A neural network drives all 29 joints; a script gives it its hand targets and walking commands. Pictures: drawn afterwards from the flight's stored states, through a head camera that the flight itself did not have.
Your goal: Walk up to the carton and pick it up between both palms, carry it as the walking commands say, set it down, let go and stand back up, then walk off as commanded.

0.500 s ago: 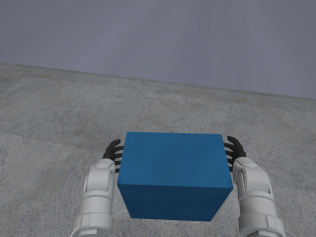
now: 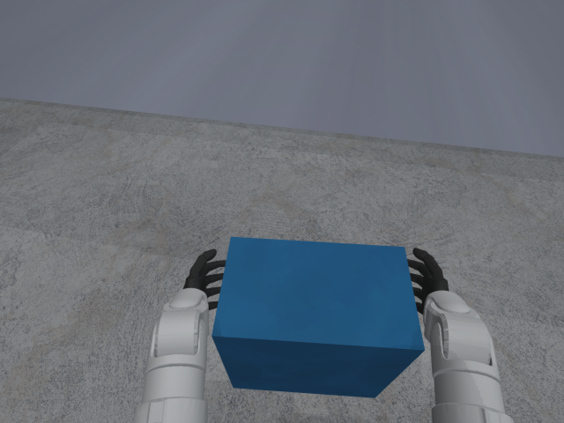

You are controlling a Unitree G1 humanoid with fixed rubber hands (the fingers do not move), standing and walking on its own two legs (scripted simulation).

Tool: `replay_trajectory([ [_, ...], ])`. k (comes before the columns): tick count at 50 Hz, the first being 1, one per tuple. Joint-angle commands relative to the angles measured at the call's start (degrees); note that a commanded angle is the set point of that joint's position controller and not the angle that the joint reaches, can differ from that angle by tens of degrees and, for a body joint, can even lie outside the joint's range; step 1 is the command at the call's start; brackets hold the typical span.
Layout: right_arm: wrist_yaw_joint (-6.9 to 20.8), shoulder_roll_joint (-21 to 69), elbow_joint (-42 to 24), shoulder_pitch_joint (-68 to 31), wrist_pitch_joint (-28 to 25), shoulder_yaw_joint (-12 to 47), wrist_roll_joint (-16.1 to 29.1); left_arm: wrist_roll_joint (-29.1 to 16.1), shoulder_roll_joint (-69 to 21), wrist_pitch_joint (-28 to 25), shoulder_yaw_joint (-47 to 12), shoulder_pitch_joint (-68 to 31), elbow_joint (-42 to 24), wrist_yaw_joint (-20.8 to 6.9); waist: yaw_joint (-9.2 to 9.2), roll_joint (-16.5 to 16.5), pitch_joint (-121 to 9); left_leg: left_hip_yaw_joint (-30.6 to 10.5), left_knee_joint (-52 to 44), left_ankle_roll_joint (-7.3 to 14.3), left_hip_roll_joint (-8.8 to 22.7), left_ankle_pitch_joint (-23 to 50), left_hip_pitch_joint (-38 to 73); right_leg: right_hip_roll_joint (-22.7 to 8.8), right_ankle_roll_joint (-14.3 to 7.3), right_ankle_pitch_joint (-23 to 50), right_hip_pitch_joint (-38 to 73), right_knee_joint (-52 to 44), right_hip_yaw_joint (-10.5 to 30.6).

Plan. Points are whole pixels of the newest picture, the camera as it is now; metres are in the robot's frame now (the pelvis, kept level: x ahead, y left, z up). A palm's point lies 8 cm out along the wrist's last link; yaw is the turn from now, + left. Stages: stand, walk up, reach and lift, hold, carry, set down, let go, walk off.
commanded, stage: reach and lift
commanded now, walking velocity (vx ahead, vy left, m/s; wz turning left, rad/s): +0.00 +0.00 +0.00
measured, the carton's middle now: (309, 325) +0.28 -0.01 -0.05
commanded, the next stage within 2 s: hold in 0.66 s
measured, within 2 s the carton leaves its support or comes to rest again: neither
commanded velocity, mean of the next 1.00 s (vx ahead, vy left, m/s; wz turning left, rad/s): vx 0.00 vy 0.00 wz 0.00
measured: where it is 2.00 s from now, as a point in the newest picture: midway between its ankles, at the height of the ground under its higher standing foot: outside the picture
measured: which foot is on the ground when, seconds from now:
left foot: down 0.00-1.00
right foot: down 0.00-1.00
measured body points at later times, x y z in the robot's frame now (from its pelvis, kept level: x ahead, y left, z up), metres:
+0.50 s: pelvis +0.02 -0.02 +0.00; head -0.01 -0.02 +0.45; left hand +0.30 +0.16 +0.02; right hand +0.31 -0.19 +0.03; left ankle +0.02 +0.13 -0.75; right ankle +0.01 -0.15 -0.75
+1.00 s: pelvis -0.02 -0.01 +0.00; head -0.03 -0.01 +0.45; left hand +0.28 +0.16 +0.03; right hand +0.29 -0.18 +0.03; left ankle +0.02 +0.13 -0.75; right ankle +0.01 -0.15 -0.75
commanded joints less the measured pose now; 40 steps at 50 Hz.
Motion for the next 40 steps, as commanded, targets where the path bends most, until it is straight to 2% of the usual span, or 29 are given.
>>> replay_trajectory([
  [1, 15.2, 51.0, -4.3, -32.2, -2.5, 38.4, 15.0, -17.8, -51.1, -5.1, -35.1, -34.5, -14.1, -11.4, 0.61, 0.7, -22.5, 2.7, 0.2, -1.3, -3.4, 9.6, 10.1, 7.4, -2.3, 5.1, -4.3, -1.0, -8.0],
  [2, 15.0, 51.3, -3.4, -28.8, -2.7, 39.3, 15.7, -18.9, -51.6, -4.7, -37.9, -35.9, -16.1, -11.2, -0.57, 3.4, -25.1, 2.7, 0.5, -2.0, -3.7, 14.2, 13.2, 7.4, -2.4, 8.4, -4.3, -1.0, -8.1],
  [3, 14.9, 51.5, -2.5, -26.3, -2.7, 37.9, 14.4, -18.3, -49.3, -5.1, -37.5, -36.0, -18.6, -11.5, -0.49, 2.5, -24.9, 3.5, 0.2, -2.1, -4.1, 12.3, 12.2, 7.8, -1.9, 8.1, -3.6, -1.5, -8.1],
  [5, 14.7, 52.3, 0.9, -25.9, -2.3, 36.9, 14.7, -17.2, -48.9, -4.1, -37.4, -35.6, -15.7, -11.3, -0.11, 6.1, -23.0, 4.2, 0.3, -2.5, -4.5, 9.7, 10.4, 7.1, -2.3, 7.1, -3.2, -1.6, -7.8],
  [8, 13.9, 49.6, 0.3, -24.7, -1.5, 35.2, 12.8, -16.4, -48.5, -3.4, -35.1, -30.5, -10.4, -12.1, -0.84, 2.8, -17.4, 4.2, -0.4, -1.5, -4.6, 7.1, 8.2, 7.0, -2.2, 5.5, -4.1, -2.6, -7.8],
  [9, 13.6, 49.9, -0.7, -25.7, -1.9, 36.5, 13.7, -16.2, -48.0, -3.1, -34.9, -29.4, -8.9, -12.2, -0.15, 5.2, -18.7, 4.7, -0.7, -1.5, -4.7, 7.9, 7.5, 6.8, -2.1, 7.9, -2.0, -2.7, -7.6],
  [10, 13.1, 50.5, 0.3, -24.8, -1.0, 34.6, 11.7, -14.6, -46.7, -2.8, -33.0, -28.1, -8.0, -12.9, 0.08, 1.0, -18.2, 4.8, -0.4, -1.3, -5.2, 6.8, 6.4, 6.5, -1.4, 8.0, -1.8, -3.6, -6.8],
  [12, 12.8, 50.7, 1.4, -24.0, -0.1, 35.3, 11.9, -15.3, -47.4, -2.3, -32.9, -29.3, -7.1, -13.5, -0.51, 2.5, -14.6, 4.8, -1.2, -1.1, -5.1, 4.1, 5.5, 6.3, -1.5, 5.6, -2.6, -4.1, -7.4],
  [14, 12.7, 51.9, 0.3, -27.3, -0.4, 35.9, 11.9, -14.4, -46.4, -3.2, -30.1, -29.8, -5.8, -14.3, 1.27, -2.4, -15.8, 5.0, -0.3, -0.2, -5.5, 1.8, 5.6, 5.9, -0.6, 4.0, -2.3, -4.4, -6.7],
  [16, 12.1, 52.8, -2.0, -26.3, -0.1, 37.9, 12.3, -14.7, -45.8, -3.2, -31.1, -28.3, -7.3, -14.3, 1.19, -3.0, -15.3, 4.6, -0.8, 0.2, -5.3, 5.7, 5.7, 5.4, 0.1, 12.0, -1.2, -3.6, -6.4],
  [17, 12.1, 51.6, -3.0, -25.7, 0.2, 38.5, 12.3, -14.4, -45.9, -2.8, -31.2, -27.4, -7.4, -14.3, 1.10, -1.4, -14.9, 4.5, -1.2, -0.1, -5.5, 7.4, 7.6, 5.5, 0.3, 14.7, -2.0, -3.7, -6.5],
  [18, 12.1, 53.2, -4.4, -25.9, -0.2, 39.0, 12.9, -15.4, -45.9, -3.3, -30.8, -25.3, -8.2, -14.6, 1.47, -7.5, -13.9, 4.1, -0.4, 0.3, -5.3, 8.6, 7.7, 5.5, 1.1, 15.0, -2.5, -3.8, -6.7],
  [19, 11.3, 53.0, -3.8, -25.2, 0.0, 39.7, 13.5, -16.2, -46.4, -2.9, -31.0, -27.1, -7.8, -14.8, 1.42, -4.0, -15.0, 4.2, -0.5, 0.3, -5.4, 8.3, 7.2, 5.1, 0.6, 16.0, -0.3, -3.7, -6.3],
  [20, 11.1, 53.4, -6.8, -25.1, -0.2, 40.9, 14.0, -16.0, -46.9, -3.2, -30.9, -23.1, -8.9, -14.4, 2.30, -7.2, -15.1, 3.6, -0.4, 0.4, -4.8, 12.7, 7.6, 5.7, 1.2, 20.7, 0.3, -2.9, -6.6],
  [21, 11.0, 53.6, -9.5, -26.1, -0.6, 43.0, 14.8, -16.3, -46.7, -3.5, -31.8, -23.3, -10.7, -14.4, 3.10, -6.0, -18.2, 4.3, -0.2, 0.6, -5.9, 13.1, 8.6, 5.3, 1.7, 22.7, 2.5, -3.1, -6.0],
  [22, 11.1, 54.3, -7.4, -23.2, -0.2, 42.7, 15.1, -17.5, -46.5, -3.6, -34.0, -26.9, -14.0, -14.4, 2.44, -3.1, -20.3, 4.4, -0.5, 0.2, -5.4, 13.1, 9.3, 5.8, 1.3, 21.7, 2.5, -2.6, -6.5],
  [23, 11.0, 54.8, -8.7, -24.2, -0.7, 44.3, 16.5, -18.1, -46.1, -3.6, -34.3, -25.5, -14.0, -14.1, 2.33, -6.3, -20.3, 4.6, 0.0, 0.4, -5.7, 15.0, 9.2, 5.2, 1.7, 26.0, 2.9, -2.3, -6.0],
  [25, 11.1, 53.9, -9.0, -20.8, -1.0, 43.1, 15.9, -17.4, -44.9, -4.0, -35.8, -25.7, -19.0, -13.6, 2.50, -1.4, -21.6, 4.4, -0.6, -0.1, -5.7, 16.6, 8.5, 5.9, 0.9, 26.7, 4.1, -1.9, -6.2],
  [26, 11.0, 53.3, -9.3, -20.6, -0.9, 43.5, 16.6, -18.6, -45.2, -3.7, -37.0, -26.1, -20.4, -13.3, 1.38, -0.2, -23.4, 4.2, -0.5, -0.4, -5.4, 19.0, 9.1, 5.6, 0.9, 29.4, 5.4, -1.5, -5.8],
  [27, 10.9, 52.5, -8.5, -18.3, -0.9, 43.1, 16.6, -18.2, -45.3, -3.0, -37.7, -24.6, -18.5, -13.1, 1.23, 2.4, -21.5, 4.1, -0.1, -1.2, -5.5, 19.3, 9.1, 6.1, 0.1, 28.7, 3.9, -2.0, -6.2],
  [28, 10.7, 51.6, -10.3, -19.7, -1.1, 42.9, 16.3, -18.4, -45.2, -3.4, -38.0, -23.9, -20.5, -12.9, 0.51, -0.4, -25.5, 3.8, 0.2, -0.7, -5.0, 20.1, 10.4, 6.6, 0.5, 26.0, 4.6, -1.5, -6.5],
  [29, 10.9, 51.4, -10.7, -18.9, -1.5, 42.9, 16.6, -18.7, -45.3, -3.1, -39.0, -23.7, -20.3, -12.7, 1.46, 3.3, -26.1, 4.2, 0.0, -1.2, -5.4, 21.2, 10.8, 6.5, -0.1, 27.3, 4.4, -1.9, -6.1],
  [30, 10.4, 50.3, -9.0, -15.8, -0.8, 42.5, 15.6, -19.0, -45.9, -2.4, -39.4, -22.8, -19.8, -12.4, -0.83, 2.8, -22.4, 3.9, -0.6, -1.4, -5.1, 21.4, 11.4, 6.8, -0.2, 26.1, 2.5, -2.9, -6.6],
  [31, 10.5, 50.3, -9.5, -16.7, -0.7, 41.7, 15.1, -18.7, -46.1, -2.4, -38.9, -21.6, -19.6, -12.5, 0.13, 2.2, -24.6, 4.3, -0.8, -1.8, -4.8, 22.4, 11.9, 7.6, -0.4, 24.1, 4.1, -3.4, -7.1],
  [32, 11.1, 49.3, -8.3, -15.3, -1.1, 39.9, 14.8, -18.2, -45.9, -2.3, -38.9, -21.8, -19.3, -12.2, -1.10, 6.9, -22.1, 4.2, -1.4, -2.1, -5.2, 21.3, 10.0, 7.3, -1.7, 22.8, 3.0, -3.7, -6.8],
  [34, 11.2, 47.7, -8.1, -16.7, -1.3, 39.4, 14.5, -18.2, -46.2, -2.5, -39.1, -22.4, -18.7, -11.9, -1.54, 5.9, -20.6, 3.9, -1.5, -2.3, -4.6, 20.7, 10.3, 7.6, -1.7, 20.4, 1.2, -3.8, -7.6],
  [36, 11.4, 46.2, -7.1, -18.2, -1.1, 37.8, 13.6, -15.4, -45.0, -2.4, -36.7, -21.3, -16.1, -11.7, -0.33, 9.5, -17.6, 4.0, -1.6, -2.5, -4.6, 18.4, 7.5, 7.3, -2.3, 16.5, 1.7, -4.4, -7.6],
  [37, 11.8, 45.4, -5.4, -17.9, 0.0, 37.2, 12.8, -15.1, -45.9, -1.3, -35.1, -21.5, -13.1, -11.6, -0.59, 6.0, -12.8, 3.5, -3.1, -2.3, -4.2, 11.7, 6.4, 7.7, -2.8, 9.8, -0.5, -5.1, -8.1],
  [40, 12.6, 43.3, -4.9, -24.9, -1.2, 35.5, 12.0, -14.0, -45.3, -2.4, -32.4, -24.4, -9.3, -11.8, -0.49, 3.7, -9.6, 3.7, -3.3, -1.9, -4.4, 1.8, 4.0, 7.2, -3.4, 1.4, -3.5, -4.8, -8.6],
])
